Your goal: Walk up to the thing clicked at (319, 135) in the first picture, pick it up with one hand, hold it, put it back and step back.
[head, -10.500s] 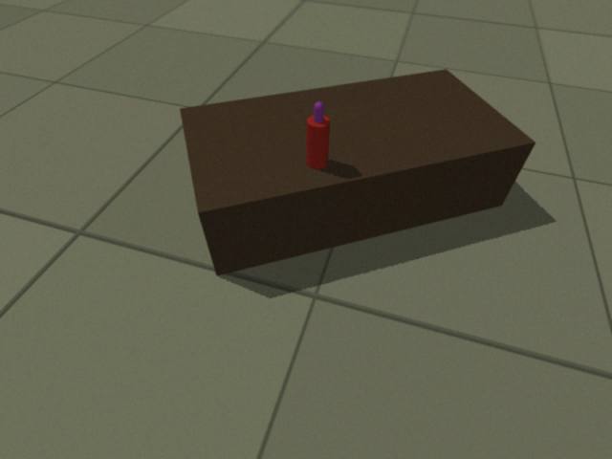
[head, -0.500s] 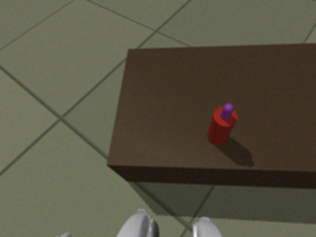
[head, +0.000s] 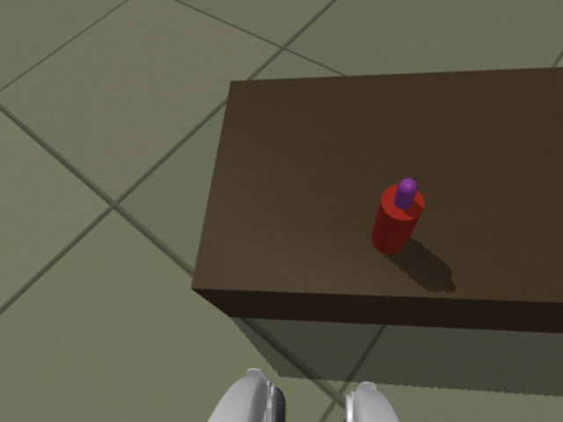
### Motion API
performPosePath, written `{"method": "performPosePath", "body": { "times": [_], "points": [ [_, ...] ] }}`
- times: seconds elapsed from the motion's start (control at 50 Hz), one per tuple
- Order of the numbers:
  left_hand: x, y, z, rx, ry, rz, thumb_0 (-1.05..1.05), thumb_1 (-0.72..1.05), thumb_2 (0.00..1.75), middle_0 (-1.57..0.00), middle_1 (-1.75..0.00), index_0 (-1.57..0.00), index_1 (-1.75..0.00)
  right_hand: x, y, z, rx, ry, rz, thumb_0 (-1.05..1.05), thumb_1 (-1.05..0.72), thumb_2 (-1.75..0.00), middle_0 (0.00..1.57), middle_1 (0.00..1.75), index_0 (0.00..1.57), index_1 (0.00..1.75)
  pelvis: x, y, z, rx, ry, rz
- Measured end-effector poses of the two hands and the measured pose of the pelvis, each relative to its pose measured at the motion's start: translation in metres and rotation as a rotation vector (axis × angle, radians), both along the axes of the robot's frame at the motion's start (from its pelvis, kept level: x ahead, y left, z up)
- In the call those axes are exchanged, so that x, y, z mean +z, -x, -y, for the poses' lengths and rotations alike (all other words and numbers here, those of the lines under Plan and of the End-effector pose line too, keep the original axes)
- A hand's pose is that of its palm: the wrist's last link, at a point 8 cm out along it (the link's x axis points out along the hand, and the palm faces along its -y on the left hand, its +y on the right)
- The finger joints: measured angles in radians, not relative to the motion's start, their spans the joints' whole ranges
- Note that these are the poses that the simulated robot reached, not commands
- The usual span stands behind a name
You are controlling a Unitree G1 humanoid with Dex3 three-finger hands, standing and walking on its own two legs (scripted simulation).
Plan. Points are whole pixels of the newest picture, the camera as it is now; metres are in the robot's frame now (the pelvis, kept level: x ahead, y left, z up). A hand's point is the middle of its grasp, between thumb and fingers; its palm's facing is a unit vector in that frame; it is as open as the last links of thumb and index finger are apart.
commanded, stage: approach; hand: right
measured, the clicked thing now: (397, 214) +0.51 -0.17 -0.22
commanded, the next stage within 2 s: close in in 0.54 s
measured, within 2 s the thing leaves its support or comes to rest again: neither
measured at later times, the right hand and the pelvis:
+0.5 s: hand (491, 229) +0.44 -0.31 -0.15, palm faces +0.10 +0.99 +0.02, open 17.5 cm; pelvis -0.04 +0.01 -0.17, yaw +2 degrees
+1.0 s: hand (420, 238) +0.47 -0.22 -0.25, palm faces +0.08 +1.00 -0.02, open 17.1 cm; pelvis -0.09 +0.01 -0.28, yaw +2 degrees
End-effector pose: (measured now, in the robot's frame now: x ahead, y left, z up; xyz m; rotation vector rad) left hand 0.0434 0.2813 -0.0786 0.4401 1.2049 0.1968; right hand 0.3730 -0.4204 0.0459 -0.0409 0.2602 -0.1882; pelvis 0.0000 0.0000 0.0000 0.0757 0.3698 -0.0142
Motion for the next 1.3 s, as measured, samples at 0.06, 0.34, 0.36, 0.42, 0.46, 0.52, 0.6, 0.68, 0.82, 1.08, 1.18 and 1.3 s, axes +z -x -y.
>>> {"method": "performPosePath", "body": {
  "times": [0.06, 0.34, 0.36, 0.42, 0.46, 0.52, 0.6, 0.68, 0.82, 1.08, 1.18, 1.3],
  "points": [
    [0.0, 0.002, 0.001, 0.002, 0.004, -0.005, 0.01, 0.89, 0.92, -0.19, -0.29, -0.19, -0.3, 0.003, -0.002, 0.001, -0.004, -0.006, 0.007, -0.02, 0.55, -0.04, 0.06, 0.05, 0.06, 0.05, 0.0, 0.0, 0.0, -0.002, -0.001, -0.003],
    [-0.089, -0.008, -0.005, -0.091, 0.017, 0.002, 0.01, 0.88, 0.92, -0.19, -0.29, -0.19, -0.3, -0.093, -0.031, -0.038, 0.066, -0.015, 0.254, -0.01, 0.57, -0.06, 0.05, 0.05, 0.05, 0.05, -0.088, 0.019, -0.007, 0.017, -0.003, -0.181],
    [-0.101, -0.009, -0.005, -0.094, 0.017, 0.008, 0.01, 0.88, 0.92, -0.19, -0.29, -0.19, -0.3, -0.106, -0.034, -0.042, 0.07, -0.023, 0.269, -0.01, 0.57, -0.05, 0.05, 0.05, 0.05, 0.05, -0.099, 0.022, -0.008, 0.018, -0.005, -0.193],
    [-0.137, -0.011, -0.004, -0.099, 0.021, 0.016, 0.01, 0.88, 0.92, -0.19, -0.29, -0.18, -0.3, -0.147, -0.04, -0.052, 0.079, -0.039, 0.291, -0.02, 0.55, -0.04, 0.06, 0.04, 0.06, 0.05, -0.132, 0.03, -0.01, 0.021, -0.009, -0.223],
    [-0.16, -0.009, -0.003, -0.101, 0.027, 0.008, 0.01, 0.88, 0.92, -0.19, -0.29, -0.18, -0.3, -0.173, -0.043, -0.056, 0.083, -0.044, 0.287, -0.02, 0.55, -0.04, 0.06, 0.04, 0.06, 0.04, -0.152, 0.036, -0.011, 0.022, -0.011, -0.236],
    [-0.192, -0.002, 0.0, -0.103, 0.041, -0.021, 0.0, 0.89, 0.92, -0.18, -0.29, -0.18, -0.29, -0.207, -0.047, -0.062, 0.085, -0.052, 0.262, -0.02, 0.53, -0.03, 0.07, 0.04, 0.06, 0.04, -0.178, 0.045, -0.013, 0.022, -0.015, -0.253],
    [-0.225, 0.014, 0.003, -0.101, 0.058, -0.064, 0.0, 0.89, 0.91, -0.18, -0.28, -0.18, -0.29, -0.241, -0.05, -0.071, 0.083, -0.051, 0.235, -0.02, 0.51, -0.03, 0.07, 0.04, 0.06, 0.04, -0.207, 0.055, -0.013, 0.023, -0.02, -0.265],
    [-0.25, 0.035, 0.002, -0.083, 0.062, -0.105, 0.0, 0.9, 0.91, -0.19, -0.29, -0.18, -0.29, -0.266, -0.054, -0.085, 0.092, -0.035, 0.23, -0.02, 0.48, -0.03, 0.07, 0.04, 0.06, 0.04, -0.232, 0.065, -0.012, 0.023, -0.024, -0.267],
    [-0.28, 0.075, -0.002, -0.03, 0.051, -0.16, 0.0, 0.9, 0.9, -0.19, -0.29, -0.19, -0.29, -0.294, -0.062, -0.114, 0.109, -0.038, 0.27, -0.02, 0.45, -0.03, 0.08, 0.03, 0.06, 0.04, -0.268, 0.081, -0.009, 0.022, -0.028, -0.255],
    [-0.292, 0.108, 0.0, 0.058, 0.078, -0.193, 0.01, 0.9, 0.9, -0.19, -0.29, -0.2, -0.29, -0.284, -0.079, -0.161, 0.087, -0.015, 0.264, -0.02, 0.46, -0.04, 0.07, 0.04, 0.05, 0.04, -0.277, 0.088, -0.011, 0.017, -0.008, -0.256],
    [-0.289, 0.103, -0.001, 0.065, 0.09, -0.179, 0.01, 0.9, 0.9, -0.19, -0.29, -0.2, -0.29, -0.275, -0.084, -0.167, 0.072, -0.006, 0.256, -0.02, 0.47, -0.04, 0.07, 0.04, 0.05, 0.04, -0.272, 0.085, -0.014, 0.015, 0.0, -0.261],
    [-0.288, 0.091, -0.006, 0.042, 0.087, -0.176, 0.0, 0.89, 0.9, -0.2, -0.3, -0.2, -0.29, -0.288, -0.082, -0.173, 0.075, -0.009, 0.226, -0.01, 0.46, -0.04, 0.06, 0.04, 0.05, 0.04, -0.269, 0.082, -0.016, 0.01, 0.005, -0.272]
  ]
}}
